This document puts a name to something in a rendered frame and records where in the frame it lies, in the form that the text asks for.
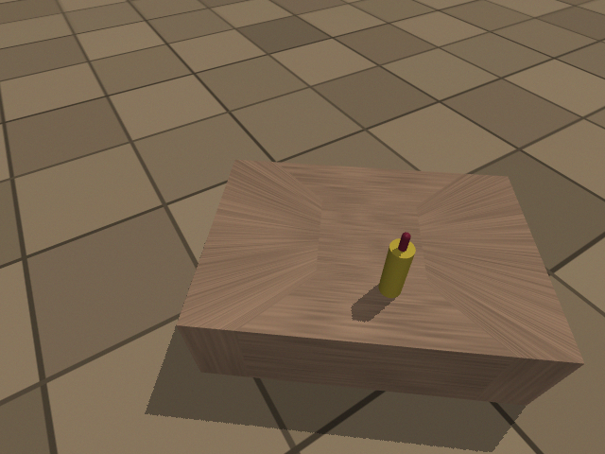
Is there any bottle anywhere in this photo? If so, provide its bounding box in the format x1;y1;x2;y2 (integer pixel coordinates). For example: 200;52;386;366
378;233;416;298

